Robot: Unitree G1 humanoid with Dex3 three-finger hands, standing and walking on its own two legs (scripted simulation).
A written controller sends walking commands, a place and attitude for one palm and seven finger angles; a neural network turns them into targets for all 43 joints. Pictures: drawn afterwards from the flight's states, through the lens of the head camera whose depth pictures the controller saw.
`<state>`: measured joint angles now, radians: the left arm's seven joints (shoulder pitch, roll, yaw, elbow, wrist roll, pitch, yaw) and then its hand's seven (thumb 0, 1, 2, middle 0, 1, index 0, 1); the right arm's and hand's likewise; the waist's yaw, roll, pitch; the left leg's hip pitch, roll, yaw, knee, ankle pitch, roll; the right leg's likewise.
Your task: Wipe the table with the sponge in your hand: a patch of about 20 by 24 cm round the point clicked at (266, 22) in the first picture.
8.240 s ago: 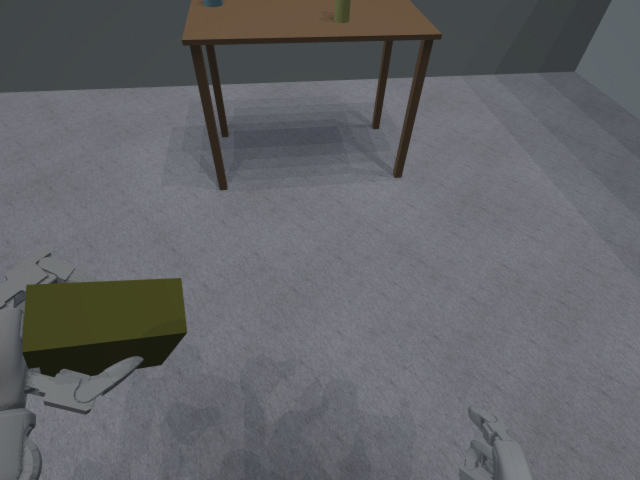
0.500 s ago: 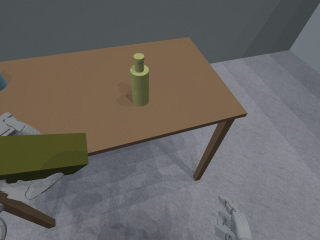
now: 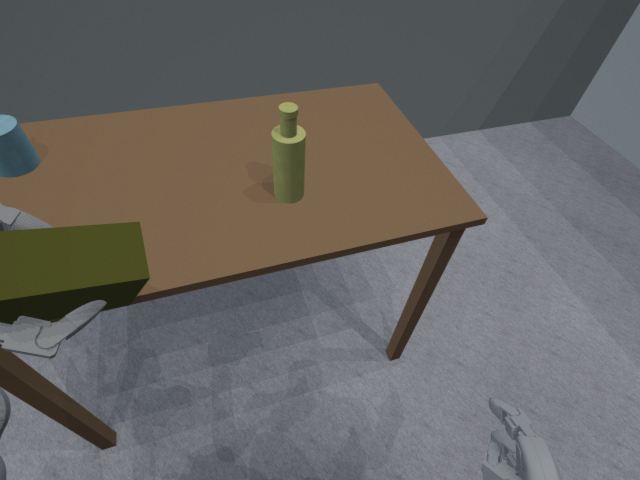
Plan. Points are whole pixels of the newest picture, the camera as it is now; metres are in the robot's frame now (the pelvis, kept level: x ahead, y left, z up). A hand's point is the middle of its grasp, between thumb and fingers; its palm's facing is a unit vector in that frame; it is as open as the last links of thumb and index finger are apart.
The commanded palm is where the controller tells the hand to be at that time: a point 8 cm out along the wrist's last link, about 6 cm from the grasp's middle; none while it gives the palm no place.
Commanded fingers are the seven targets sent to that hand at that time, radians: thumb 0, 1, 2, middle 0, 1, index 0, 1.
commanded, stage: come to a stop and stand still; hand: left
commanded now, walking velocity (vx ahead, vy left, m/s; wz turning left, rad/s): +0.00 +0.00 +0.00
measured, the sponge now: (89, 274) +0.25 +0.25 +0.17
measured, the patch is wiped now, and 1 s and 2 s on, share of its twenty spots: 0.00 0.00 0.00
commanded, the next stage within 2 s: look again from close up in 1.10 s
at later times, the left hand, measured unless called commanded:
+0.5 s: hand (6, 325) +0.20 +0.30 +0.16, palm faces +0.45 -0.83 -0.34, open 9.7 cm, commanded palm +0.14 +0.32 +0.18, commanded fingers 0.00 0.10 1.30 -1.20 -1.60 -1.20 -1.60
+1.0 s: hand (26, 281) +0.24 +0.30 +0.16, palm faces +0.42 -0.82 -0.38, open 9.7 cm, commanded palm +0.18 +0.33 +0.18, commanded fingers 0.00 0.10 1.30 -1.20 -1.60 -1.20 -1.60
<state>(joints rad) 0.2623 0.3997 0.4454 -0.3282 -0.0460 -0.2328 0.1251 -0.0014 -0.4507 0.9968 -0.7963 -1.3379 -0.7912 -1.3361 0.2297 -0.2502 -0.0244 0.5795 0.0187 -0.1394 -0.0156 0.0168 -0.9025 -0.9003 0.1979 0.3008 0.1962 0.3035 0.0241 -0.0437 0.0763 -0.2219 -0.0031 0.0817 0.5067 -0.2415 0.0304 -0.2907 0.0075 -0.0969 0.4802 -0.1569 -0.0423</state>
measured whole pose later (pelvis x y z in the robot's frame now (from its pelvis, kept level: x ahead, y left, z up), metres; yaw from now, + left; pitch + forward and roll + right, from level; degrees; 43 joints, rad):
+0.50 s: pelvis -0.01 +0.03 +0.01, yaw +2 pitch -3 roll -1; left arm 0.34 0.32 0.33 -0.38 0.01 -0.20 0.08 0.00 -0.45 1.00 -0.79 -1.34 -0.79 -1.34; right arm 0.23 -0.18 0.05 0.57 -0.02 -0.17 0.00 0.02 -0.90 -0.90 0.20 0.30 0.20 0.30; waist 0.06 -0.03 0.05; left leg -0.19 -0.04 0.07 0.44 -0.20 0.07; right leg -0.23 0.03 0.00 0.39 -0.14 -0.01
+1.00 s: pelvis +0.05 +0.04 +0.01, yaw +4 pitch -1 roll -1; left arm 0.44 0.37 0.35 -0.46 -0.04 -0.19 0.10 0.00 -0.45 1.00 -0.79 -1.34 -0.79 -1.34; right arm 0.18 -0.19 0.03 0.55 -0.01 -0.10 -0.02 0.02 -0.90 -0.90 0.20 0.30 0.20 0.30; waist 0.02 -0.03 0.05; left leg -0.16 -0.06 0.04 0.43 -0.26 0.07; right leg -0.20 0.02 -0.01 0.39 -0.17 0.00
